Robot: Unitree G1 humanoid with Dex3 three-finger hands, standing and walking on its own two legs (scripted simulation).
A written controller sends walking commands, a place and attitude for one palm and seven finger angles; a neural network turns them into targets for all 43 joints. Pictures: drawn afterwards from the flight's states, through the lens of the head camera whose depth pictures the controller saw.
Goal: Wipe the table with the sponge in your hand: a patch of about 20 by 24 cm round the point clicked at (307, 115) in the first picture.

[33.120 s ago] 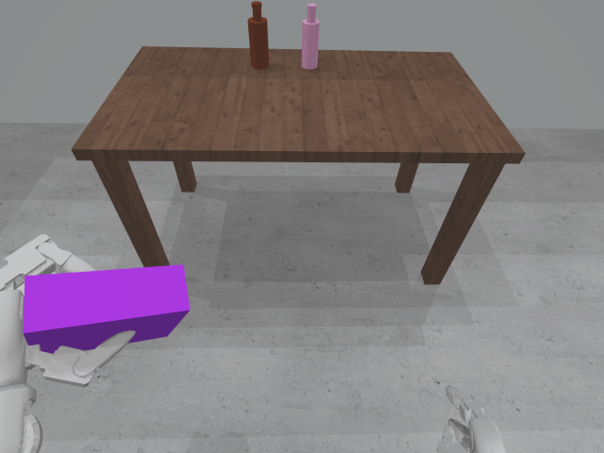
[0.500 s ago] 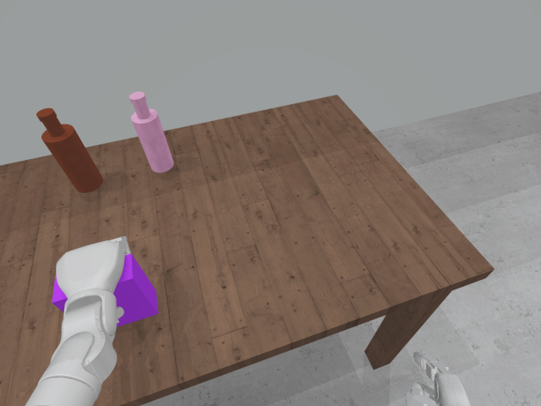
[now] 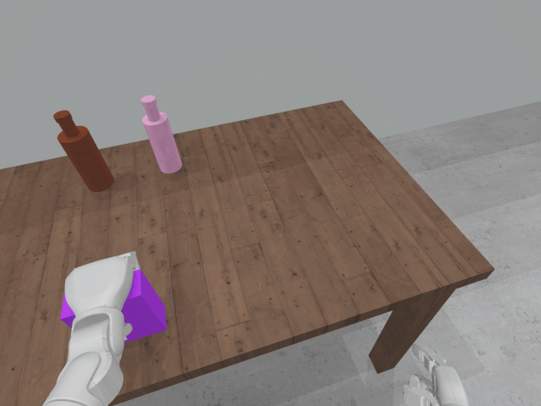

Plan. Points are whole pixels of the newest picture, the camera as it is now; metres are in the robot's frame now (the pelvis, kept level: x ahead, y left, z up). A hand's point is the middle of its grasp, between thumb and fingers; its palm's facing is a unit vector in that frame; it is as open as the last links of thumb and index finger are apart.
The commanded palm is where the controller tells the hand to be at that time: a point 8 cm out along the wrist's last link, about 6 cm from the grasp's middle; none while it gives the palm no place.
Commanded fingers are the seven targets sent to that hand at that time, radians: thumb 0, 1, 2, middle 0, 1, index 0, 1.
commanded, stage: lift the sponge slowly off the table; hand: left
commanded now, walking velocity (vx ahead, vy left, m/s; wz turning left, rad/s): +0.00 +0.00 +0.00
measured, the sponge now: (124, 317) +0.25 +0.29 -0.05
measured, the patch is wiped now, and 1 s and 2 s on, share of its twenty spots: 1.00 1.00 1.00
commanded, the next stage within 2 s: bring the sponge back beside the body in 1.96 s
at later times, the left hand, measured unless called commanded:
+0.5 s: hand (117, 306) +0.24 +0.27 +0.01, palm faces -0.07 -0.11 -0.99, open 9.1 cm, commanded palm +0.22 +0.27 +0.08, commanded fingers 0.00 0.10 1.30 -1.20 -1.60 -1.20 -1.60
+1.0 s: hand (103, 306) +0.23 +0.28 +0.04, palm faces -0.05 -0.12 -0.99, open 9.1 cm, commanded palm +0.22 +0.27 +0.11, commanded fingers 0.00 0.10 1.30 -1.20 -1.60 -1.20 -1.60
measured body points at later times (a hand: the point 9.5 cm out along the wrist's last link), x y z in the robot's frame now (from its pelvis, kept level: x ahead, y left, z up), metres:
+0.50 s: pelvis +0.00 +0.00 +0.01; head +0.01 -0.03 +0.46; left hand +0.24 +0.28 +0.07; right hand +0.22 -0.23 -0.09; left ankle +0.00 +0.12 -0.72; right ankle +0.00 -0.13 -0.72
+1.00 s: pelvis +0.00 -0.01 +0.01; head -0.01 -0.04 +0.46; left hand +0.23 +0.28 +0.10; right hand +0.23 -0.22 -0.07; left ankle +0.00 +0.12 -0.72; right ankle +0.00 -0.13 -0.72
